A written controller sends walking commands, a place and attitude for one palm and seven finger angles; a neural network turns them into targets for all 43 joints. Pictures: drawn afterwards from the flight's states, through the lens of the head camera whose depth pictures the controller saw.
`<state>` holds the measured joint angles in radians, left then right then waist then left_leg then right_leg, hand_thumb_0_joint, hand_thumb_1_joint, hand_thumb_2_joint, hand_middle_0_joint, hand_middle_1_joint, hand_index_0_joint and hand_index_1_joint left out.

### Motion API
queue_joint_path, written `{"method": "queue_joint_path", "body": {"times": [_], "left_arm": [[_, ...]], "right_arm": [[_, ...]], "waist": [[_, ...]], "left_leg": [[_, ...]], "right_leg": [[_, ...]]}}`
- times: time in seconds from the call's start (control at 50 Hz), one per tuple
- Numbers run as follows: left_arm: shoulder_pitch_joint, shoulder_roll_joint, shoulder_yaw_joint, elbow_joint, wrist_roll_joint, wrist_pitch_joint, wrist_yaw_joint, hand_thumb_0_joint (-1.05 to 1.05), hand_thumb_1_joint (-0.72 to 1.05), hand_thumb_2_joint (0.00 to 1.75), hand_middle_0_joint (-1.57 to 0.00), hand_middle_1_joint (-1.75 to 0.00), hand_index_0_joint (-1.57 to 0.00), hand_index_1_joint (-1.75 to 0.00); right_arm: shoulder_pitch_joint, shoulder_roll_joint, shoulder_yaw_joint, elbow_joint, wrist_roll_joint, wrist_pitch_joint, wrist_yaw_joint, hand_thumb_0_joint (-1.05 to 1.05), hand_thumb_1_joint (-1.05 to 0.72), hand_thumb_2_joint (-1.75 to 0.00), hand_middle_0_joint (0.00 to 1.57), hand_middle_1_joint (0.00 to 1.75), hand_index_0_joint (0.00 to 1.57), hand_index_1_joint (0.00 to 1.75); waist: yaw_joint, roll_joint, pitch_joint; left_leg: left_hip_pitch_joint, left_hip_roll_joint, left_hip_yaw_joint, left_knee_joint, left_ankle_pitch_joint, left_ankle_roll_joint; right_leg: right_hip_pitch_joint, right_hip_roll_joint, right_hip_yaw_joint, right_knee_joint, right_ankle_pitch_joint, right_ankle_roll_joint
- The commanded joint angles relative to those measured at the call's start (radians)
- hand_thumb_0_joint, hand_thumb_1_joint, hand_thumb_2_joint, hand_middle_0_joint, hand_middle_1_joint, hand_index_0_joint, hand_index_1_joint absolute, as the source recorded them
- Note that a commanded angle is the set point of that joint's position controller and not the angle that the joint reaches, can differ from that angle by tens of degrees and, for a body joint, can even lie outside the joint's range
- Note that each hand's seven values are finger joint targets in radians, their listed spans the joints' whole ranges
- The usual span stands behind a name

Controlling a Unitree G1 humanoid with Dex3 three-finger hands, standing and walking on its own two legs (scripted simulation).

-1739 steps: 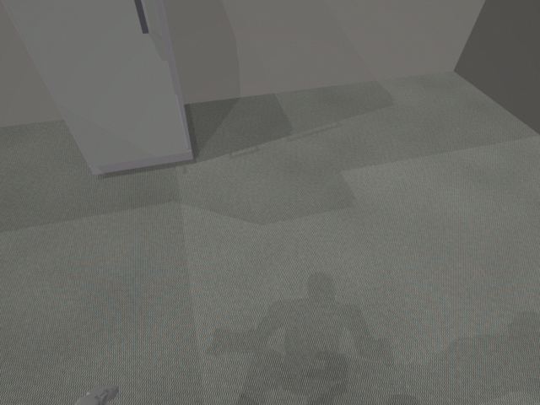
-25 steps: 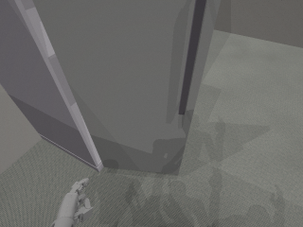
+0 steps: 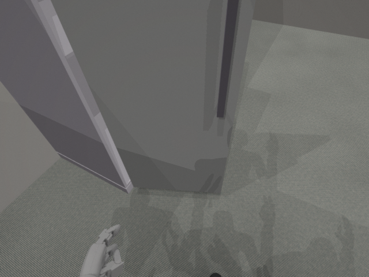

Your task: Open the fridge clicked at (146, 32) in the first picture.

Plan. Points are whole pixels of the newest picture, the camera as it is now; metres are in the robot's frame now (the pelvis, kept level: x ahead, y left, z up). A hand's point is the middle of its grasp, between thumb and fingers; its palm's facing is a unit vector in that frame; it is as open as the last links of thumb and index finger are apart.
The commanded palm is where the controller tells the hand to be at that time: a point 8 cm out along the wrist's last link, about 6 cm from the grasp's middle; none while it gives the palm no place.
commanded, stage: step back with the hand held close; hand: right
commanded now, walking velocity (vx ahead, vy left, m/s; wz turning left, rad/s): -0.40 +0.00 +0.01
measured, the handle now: (226, 48) +0.61 -0.10 +0.19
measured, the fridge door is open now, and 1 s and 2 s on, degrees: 67 67 67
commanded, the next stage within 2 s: stop stepping back and stand still in 0.20 s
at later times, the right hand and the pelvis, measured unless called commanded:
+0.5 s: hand out of the picture +0.06 -0.25 +0.18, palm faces +0.42 +0.75 -0.52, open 7.4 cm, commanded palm +0.02 -0.28 +0.18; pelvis -0.12 +0.02 +0.00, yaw +0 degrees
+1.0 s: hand out of the picture +0.03 -0.26 +0.19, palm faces +0.52 +0.68 -0.51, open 7.4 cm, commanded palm -0.03 -0.29 +0.18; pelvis -0.16 +0.02 -0.01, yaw -3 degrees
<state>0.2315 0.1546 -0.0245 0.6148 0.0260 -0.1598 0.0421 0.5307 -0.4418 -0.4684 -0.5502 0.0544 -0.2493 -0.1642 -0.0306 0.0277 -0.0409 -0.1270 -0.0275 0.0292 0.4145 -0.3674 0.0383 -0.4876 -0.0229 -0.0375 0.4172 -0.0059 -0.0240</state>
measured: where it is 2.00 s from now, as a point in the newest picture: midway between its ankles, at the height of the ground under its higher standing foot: outside the picture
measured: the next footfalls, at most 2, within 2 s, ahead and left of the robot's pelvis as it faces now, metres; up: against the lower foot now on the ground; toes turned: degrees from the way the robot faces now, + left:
right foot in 0.14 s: +0.07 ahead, -0.09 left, +0.00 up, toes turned +0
left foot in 0.46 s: -0.07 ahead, +0.09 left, +0.00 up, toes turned +0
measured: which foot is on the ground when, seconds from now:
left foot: down 0.00-0.20, up 0.22-0.44, down 0.46-1.00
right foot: down 0.00-0.02, up 0.04-0.12, down 0.14-0.46, up 0.48-0.74, down 0.76-0.98, up 1.00-1.00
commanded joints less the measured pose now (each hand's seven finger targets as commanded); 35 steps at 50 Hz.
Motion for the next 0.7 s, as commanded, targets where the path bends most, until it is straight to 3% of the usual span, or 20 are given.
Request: {"method": "queue_joint_path", "body": {"times": [0.0,0.02,0.04,0.06,0.1,0.12,0.14,0.16,0.18,0.28,0.34,0.38,0.4,0.42,0.44,0.46,0.48,0.5,0.56,0.68], "left_arm": [[-0.119,0.141,0.057,-0.098,0.007,-0.015,0.029,0.00,0.90,0.90,-0.20,-0.30,-0.20,-0.30],[-0.121,0.136,0.050,-0.112,0.013,-0.024,0.036,0.00,0.90,0.90,-0.20,-0.30,-0.20,-0.30],[-0.120,0.141,0.072,-0.107,-0.024,-0.024,0.039,0.00,0.90,0.90,-0.20,-0.30,-0.20,-0.30],[-0.139,0.151,0.069,-0.135,-0.029,-0.018,0.042,0.00,0.90,0.90,-0.20,-0.30,-0.20,-0.30],[-0.163,0.151,0.051,-0.144,-0.029,0.004,0.059,0.00,0.90,0.90,-0.20,-0.30,-0.20,-0.30],[-0.141,0.167,0.049,-0.145,-0.030,0.009,0.068,0.00,0.90,0.90,-0.20,-0.30,-0.20,-0.30],[-0.119,0.185,0.057,-0.149,-0.032,0.010,0.063,0.00,0.90,0.90,-0.20,-0.30,-0.20,-0.30],[-0.095,0.186,0.066,-0.149,-0.027,0.006,0.045,0.00,0.90,0.90,-0.20,-0.30,-0.20,-0.30],[-0.094,0.172,0.068,-0.154,-0.016,-0.009,0.028,0.00,0.90,0.90,-0.20,-0.30,-0.20,-0.30],[-0.082,0.188,0.093,-0.159,-0.016,-0.045,0.010,0.00,0.90,0.90,-0.20,-0.30,-0.20,-0.30],[-0.102,0.191,0.088,-0.191,-0.023,-0.035,0.021,0.00,0.90,0.90,-0.20,-0.30,-0.20,-0.30],[-0.113,0.194,0.085,-0.194,-0.022,-0.021,0.033,0.00,0.90,0.90,-0.20,-0.30,-0.20,-0.30],[-0.114,0.195,0.088,-0.195,-0.021,-0.014,0.038,0.00,0.90,0.90,-0.20,-0.30,-0.20,-0.30],[-0.113,0.177,0.088,-0.192,-0.022,-0.006,0.041,0.00,0.90,0.90,-0.20,-0.30,-0.20,-0.30],[-0.104,0.175,0.092,-0.176,-0.019,0.004,0.041,0.00,0.90,0.90,-0.20,-0.30,-0.20,-0.30],[-0.111,0.186,0.087,-0.156,-0.009,0.005,0.045,0.00,0.90,0.90,-0.20,-0.30,-0.20,-0.30],[-0.099,0.194,0.084,-0.113,0.011,0.006,0.041,0.00,0.90,0.90,-0.20,-0.30,-0.20,-0.30],[-0.101,0.165,0.072,-0.097,-0.007,0.002,0.038,0.00,0.90,0.90,-0.20,-0.30,-0.20,-0.30],[-0.071,0.178,0.067,-0.087,-0.016,-0.001,0.059,0.00,0.90,0.90,-0.20,-0.30,-0.20,-0.30],[-0.043,0.173,0.068,-0.098,-0.002,-0.045,0.075,0.00,0.90,0.90,-0.20,-0.30,-0.20,-0.30]], "right_arm": [[-0.119,-0.245,-0.108,-0.179,-0.001,-0.077,-0.002,0.00,-0.90,-0.90,0.20,0.30,0.20,0.30],[-0.124,-0.256,-0.125,-0.139,-0.007,-0.079,-0.006,0.00,-0.90,-0.90,0.20,0.30,0.20,0.30],[-0.123,-0.183,-0.059,-0.113,-0.002,-0.059,0.013,0.00,-0.90,-0.90,0.20,0.30,0.20,0.30],[-0.106,-0.210,-0.090,-0.116,-0.007,-0.040,0.017,0.00,-0.90,-0.90,0.20,0.30,0.20,0.30],[-0.131,-0.234,-0.112,-0.145,-0.008,-0.023,0.024,0.00,-0.90,-0.90,0.20,0.30,0.20,0.30],[-0.103,-0.220,-0.107,-0.145,-0.003,-0.019,0.028,0.00,-0.90,-0.90,0.20,0.30,0.20,0.30],[-0.097,-0.209,-0.093,-0.171,-0.001,-0.024,0.031,0.00,-0.90,-0.90,0.20,0.30,0.20,0.30],[-0.076,-0.213,-0.103,-0.179,0.001,-0.024,0.028,0.00,-0.90,-0.90,0.20,0.30,0.20,0.30],[-0.045,-0.197,-0.094,-0.215,0.004,-0.029,0.031,0.00,-0.90,-0.90,0.20,0.30,0.20,0.30],[0.074,-0.148,-0.095,-0.249,0.017,-0.007,0.025,0.00,-0.90,-0.90,0.20,0.30,0.20,0.30],[0.123,-0.156,-0.114,-0.221,0.017,0.016,0.008,0.00,-0.90,-0.90,0.20,0.30,0.20,0.30],[0.100,-0.173,-0.130,-0.174,0.005,0.023,-0.004,0.00,-0.90,-0.90,0.20,0.30,0.20,0.30],[0.070,-0.192,-0.142,-0.173,-0.006,0.031,-0.006,0.00,-0.90,-0.90,0.20,0.30,0.20,0.30],[0.053,-0.188,-0.122,-0.154,-0.009,0.034,-0.006,0.00,-0.90,-0.90,0.20,0.30,0.20,0.30],[0.028,-0.215,-0.124,-0.151,-0.014,0.032,-0.007,0.00,-0.90,-0.90,0.20,0.30,0.20,0.30],[-0.053,-0.210,-0.104,-0.174,-0.008,0.033,-0.007,0.00,-0.90,-0.90,0.20,0.30,0.20,0.30],[-0.152,-0.237,-0.124,-0.188,-0.017,0.023,-0.010,0.00,-0.90,-0.90,0.20,0.30,0.20,0.30],[-0.207,-0.191,-0.078,-0.135,-0.017,0.028,0.001,0.00,-0.90,-0.90,0.20,0.30,0.20,0.30],[-0.213,-0.108,0.013,0.038,-0.030,0.035,-0.001,0.00,-0.90,-0.90,0.20,0.30,0.20,0.30],[-0.214,-0.140,-0.005,-0.073,-0.054,0.016,-0.026,0.00,-0.90,-0.90,0.20,0.30,0.20,0.30]], "waist": [[0.004,0.075,-0.137],[-0.001,0.067,-0.125],[0.014,0.252,-0.147],[0.013,0.263,-0.116],[0.019,0.098,-0.104],[0.025,-0.034,-0.102],[0.023,-0.152,-0.160],[0.019,-0.243,-0.231],[0.008,-0.341,-0.279],[0.012,-0.236,-0.167],[0.019,-0.273,-0.091],[0.016,-0.284,-0.049],[0.018,-0.245,-0.055],[0.018,-0.095,-0.021],[0.016,0.145,0.005],[0.014,0.207,0.095],[0.046,0.131,0.085],[0.047,0.172,0.027],[0.067,0.085,0.014],[0.041,0.083,-0.027]], "left_leg": [[-0.247,0.305,-0.186,-0.148,0.546,0.074],[-0.216,0.302,-0.150,-0.098,0.638,0.058],[-0.156,0.252,-0.110,-0.057,0.710,0.026],[-0.127,0.241,-0.094,-0.016,0.845,0.021],[-0.063,0.184,-0.040,0.097,0.952,-0.015],[-0.081,0.108,-0.010,0.173,0.933,-0.056],[-0.148,0.037,0.004,0.256,0.717,-0.082],[-0.248,-0.015,-0.031,0.360,0.224,-0.077],[-0.301,-0.024,-0.065,0.410,-0.129,-0.054],[-0.195,-0.023,-0.030,0.444,-0.088,-0.061],[-0.021,-0.037,0.054,0.306,-0.084,-0.043],[0.146,-0.051,0.102,0.158,-0.066,-0.022],[0.165,-0.037,0.102,0.083,-0.079,-0.016],[0.045,0.069,-0.022,-0.105,-0.160,0.017],[-0.271,0.319,-0.383,-0.312,-0.395,0.111],[-0.442,0.455,-0.541,-0.381,-0.423,0.172],[-0.490,0.457,-0.450,-0.343,-0.330,0.168],[-0.424,0.389,-0.411,-0.337,-0.433,0.122],[-0.356,0.276,-0.190,-0.255,-0.325,0.046],[-0.210,0.241,-0.180,-0.125,-0.349,0.057]], "right_leg": [[0.296,-0.025,0.029,0.297,-0.259,0.054],[0.239,-0.027,0.013,0.306,-0.297,0.051],[0.204,0.026,0.026,0.353,-0.289,0.041],[0.169,0.020,0.010,0.337,-0.239,0.036],[0.193,0.017,-0.009,0.150,0.003,0.036],[0.277,-0.001,0.009,0.035,0.323,0.024],[0.429,-0.073,0.070,-0.006,0.665,-0.003],[0.561,-0.168,0.166,0.004,0.890,-0.052],[0.605,-0.240,0.246,0.003,0.960,-0.070],[0.308,-0.241,0.206,-0.167,0.216,-0.112],[0.063,-0.186,0.153,-0.310,-0.478,-0.068],[-0.104,-0.139,0.123,-0.301,-0.698,-0.025],[-0.107,-0.079,0.069,-0.227,-0.696,0.001],[-0.061,0.000,0.012,-0.007,-0.626,0.030],[0.055,0.071,0.012,0.429,-0.486,0.055],[-0.016,0.065,0.085,0.699,-0.429,0.058],[-0.023,0.029,0.096,0.806,-0.375,0.061],[-0.037,0.036,0.086,0.812,-0.360,0.060],[0.071,-0.004,0.002,0.598,-0.285,0.040],[0.264,0.029,-0.079,0.033,-0.478,-0.030]]}}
